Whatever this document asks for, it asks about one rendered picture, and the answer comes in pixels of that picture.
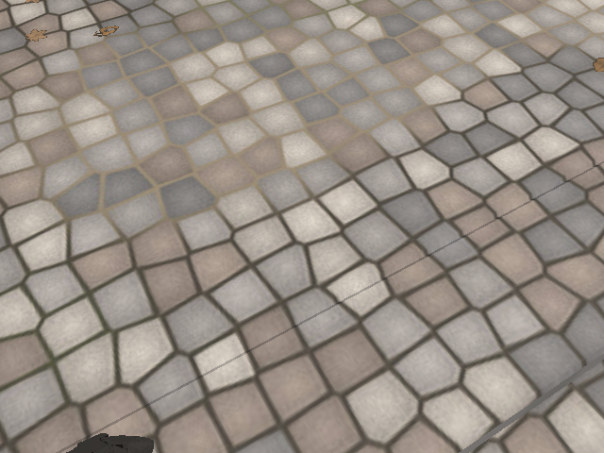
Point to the robot left hand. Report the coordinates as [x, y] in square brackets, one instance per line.
[103, 443]

